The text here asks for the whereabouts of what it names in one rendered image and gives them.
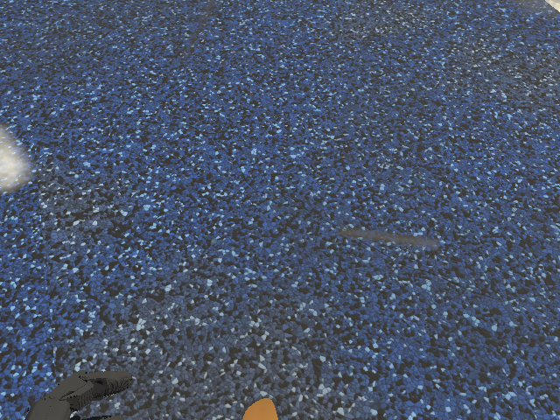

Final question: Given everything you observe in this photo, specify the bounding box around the robot left hand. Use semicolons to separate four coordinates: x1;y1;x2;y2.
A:
25;370;132;420

